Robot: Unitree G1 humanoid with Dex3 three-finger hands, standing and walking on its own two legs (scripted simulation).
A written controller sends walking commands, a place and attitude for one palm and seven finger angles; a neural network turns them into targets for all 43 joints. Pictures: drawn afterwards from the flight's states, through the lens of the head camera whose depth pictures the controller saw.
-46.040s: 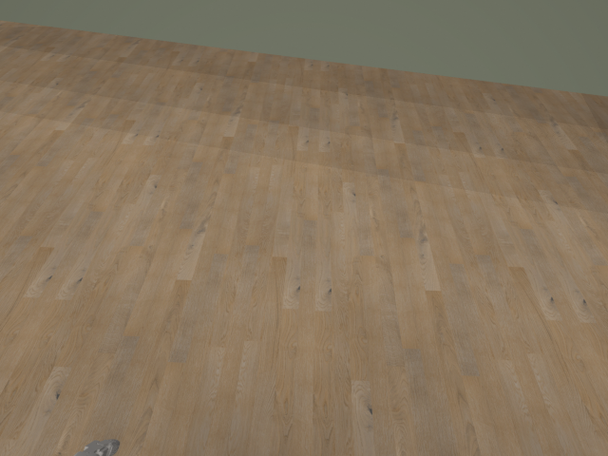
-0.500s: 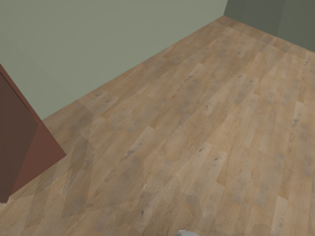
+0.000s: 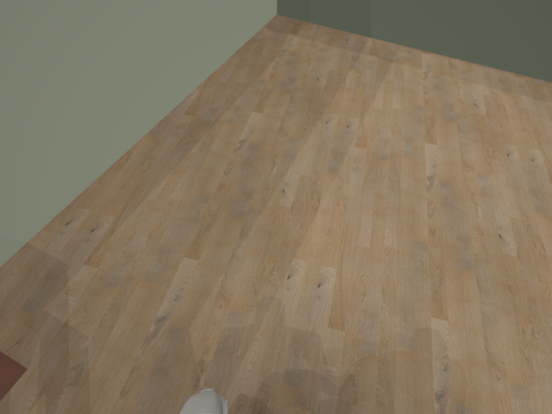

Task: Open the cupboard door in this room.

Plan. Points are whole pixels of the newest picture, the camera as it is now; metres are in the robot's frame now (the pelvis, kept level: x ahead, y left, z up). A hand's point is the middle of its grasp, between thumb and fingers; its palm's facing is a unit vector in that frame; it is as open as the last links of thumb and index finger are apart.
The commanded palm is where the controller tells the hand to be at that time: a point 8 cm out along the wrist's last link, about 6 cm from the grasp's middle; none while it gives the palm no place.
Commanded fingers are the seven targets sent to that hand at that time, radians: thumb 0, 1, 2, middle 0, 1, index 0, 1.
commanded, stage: walk to a spot facing it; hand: left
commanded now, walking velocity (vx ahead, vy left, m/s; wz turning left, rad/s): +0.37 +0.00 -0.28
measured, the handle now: out of the picture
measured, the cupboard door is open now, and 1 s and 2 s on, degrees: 46 46 46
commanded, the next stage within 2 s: turn to face it in 0.84 s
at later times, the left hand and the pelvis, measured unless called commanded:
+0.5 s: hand (213, 295) +0.35 +0.13 -0.17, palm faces -0.13 -0.97 -0.21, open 7.4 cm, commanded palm none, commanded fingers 0.00 0.90 0.90 -0.20 -0.30 -0.20 -0.30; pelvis +0.22 -0.04 -0.02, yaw -8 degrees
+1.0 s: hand (247, 208) +0.56 +0.08 -0.16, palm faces -0.16 -0.97 -0.19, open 7.4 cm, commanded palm none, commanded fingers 0.00 0.90 0.90 -0.20 -0.30 -0.20 -0.30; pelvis +0.45 -0.09 +0.00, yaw -11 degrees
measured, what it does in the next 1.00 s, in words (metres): walks ahead: left foot, then right foot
